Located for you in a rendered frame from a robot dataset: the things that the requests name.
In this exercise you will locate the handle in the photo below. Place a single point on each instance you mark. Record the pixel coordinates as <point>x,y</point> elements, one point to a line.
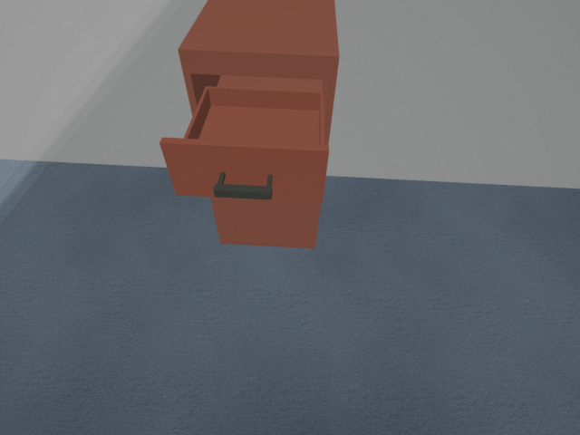
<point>243,191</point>

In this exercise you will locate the cabinet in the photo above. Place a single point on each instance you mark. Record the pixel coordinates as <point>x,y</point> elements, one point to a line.
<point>264,44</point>

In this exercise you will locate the drawer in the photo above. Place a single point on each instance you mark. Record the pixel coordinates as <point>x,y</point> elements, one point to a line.
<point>248,134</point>

